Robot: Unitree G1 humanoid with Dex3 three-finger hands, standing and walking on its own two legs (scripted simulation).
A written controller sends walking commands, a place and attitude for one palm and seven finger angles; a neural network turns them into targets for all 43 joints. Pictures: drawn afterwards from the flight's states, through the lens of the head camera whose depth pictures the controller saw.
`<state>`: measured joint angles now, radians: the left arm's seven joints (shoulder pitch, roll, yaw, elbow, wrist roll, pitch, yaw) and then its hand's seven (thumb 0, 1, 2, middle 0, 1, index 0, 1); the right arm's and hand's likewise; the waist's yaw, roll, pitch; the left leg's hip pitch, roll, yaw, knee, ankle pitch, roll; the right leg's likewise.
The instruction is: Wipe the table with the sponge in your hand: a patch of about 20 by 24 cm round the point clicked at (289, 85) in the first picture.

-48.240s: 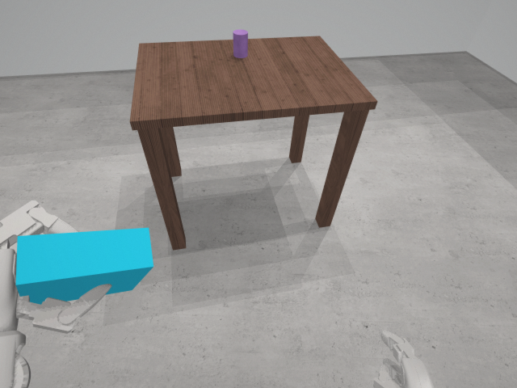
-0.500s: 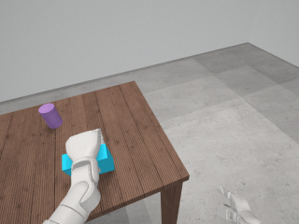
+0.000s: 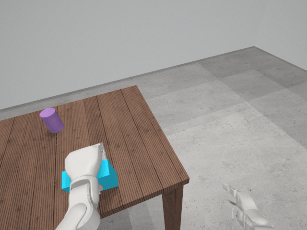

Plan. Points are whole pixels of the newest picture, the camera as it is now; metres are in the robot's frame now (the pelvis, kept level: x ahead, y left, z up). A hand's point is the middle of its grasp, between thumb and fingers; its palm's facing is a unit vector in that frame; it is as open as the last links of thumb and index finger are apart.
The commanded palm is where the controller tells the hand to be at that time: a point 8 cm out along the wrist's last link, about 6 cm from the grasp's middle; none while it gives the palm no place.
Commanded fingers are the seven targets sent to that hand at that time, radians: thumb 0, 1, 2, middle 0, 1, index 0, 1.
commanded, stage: slide across to the third lane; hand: left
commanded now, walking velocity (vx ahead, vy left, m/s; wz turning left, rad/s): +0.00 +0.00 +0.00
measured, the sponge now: (94, 181) +0.26 +0.22 -0.02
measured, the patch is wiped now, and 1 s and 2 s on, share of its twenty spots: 0.55 0.65 0.85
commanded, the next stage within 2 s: wipe forward along the third lane in 1.16 s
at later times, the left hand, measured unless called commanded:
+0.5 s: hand (111, 160) +0.29 +0.16 +0.04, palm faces +0.01 -0.09 -1.00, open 9.0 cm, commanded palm +0.25 +0.15 +0.09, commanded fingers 0.00 0.10 1.30 -1.20 -1.60 -1.20 -1.60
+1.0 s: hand (117, 159) +0.30 +0.15 +0.04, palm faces -0.01 -0.07 -1.00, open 9.0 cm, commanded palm +0.26 +0.13 +0.08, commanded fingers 0.00 0.10 1.30 -1.20 -1.60 -1.20 -1.60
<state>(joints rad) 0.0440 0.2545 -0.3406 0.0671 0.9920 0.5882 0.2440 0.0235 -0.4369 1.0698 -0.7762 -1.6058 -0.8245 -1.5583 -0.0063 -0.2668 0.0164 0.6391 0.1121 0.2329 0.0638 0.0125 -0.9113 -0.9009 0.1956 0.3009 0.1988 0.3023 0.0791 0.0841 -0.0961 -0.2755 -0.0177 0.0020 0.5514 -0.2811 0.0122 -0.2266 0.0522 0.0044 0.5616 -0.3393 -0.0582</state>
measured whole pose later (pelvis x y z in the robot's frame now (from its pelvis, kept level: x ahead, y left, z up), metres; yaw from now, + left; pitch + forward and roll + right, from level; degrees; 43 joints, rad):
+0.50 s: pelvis -0.01 +0.00 +0.00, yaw +1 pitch +1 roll +1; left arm -0.18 0.19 -0.44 0.27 0.97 0.58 0.22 0.03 -0.48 1.07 -0.84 -1.54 -0.89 -1.48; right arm 0.01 -0.25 0.00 0.70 0.10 0.21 0.06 0.01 -0.91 -0.90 0.20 0.30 0.20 0.30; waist 0.08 0.10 -0.10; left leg -0.30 -0.03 -0.02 0.54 -0.26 0.01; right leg -0.25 0.04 -0.01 0.57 -0.33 -0.06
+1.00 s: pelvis -0.01 -0.01 +0.00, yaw +1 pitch +0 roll +1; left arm -0.30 0.14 -0.49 0.42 0.95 0.65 0.24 0.02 -0.48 1.08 -0.84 -1.55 -0.88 -1.49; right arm -0.03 -0.25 0.00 0.70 0.11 0.25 0.07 0.01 -0.91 -0.90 0.19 0.30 0.20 0.30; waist 0.08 0.08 -0.11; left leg -0.31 -0.02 -0.02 0.55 -0.25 0.00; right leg -0.26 0.05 -0.02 0.58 -0.33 -0.07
